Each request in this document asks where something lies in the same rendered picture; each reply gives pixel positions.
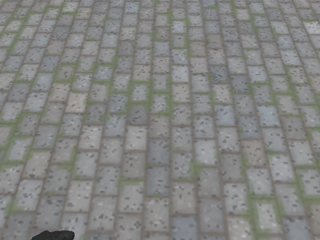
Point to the left robot hand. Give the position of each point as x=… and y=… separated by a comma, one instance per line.
x=55, y=235

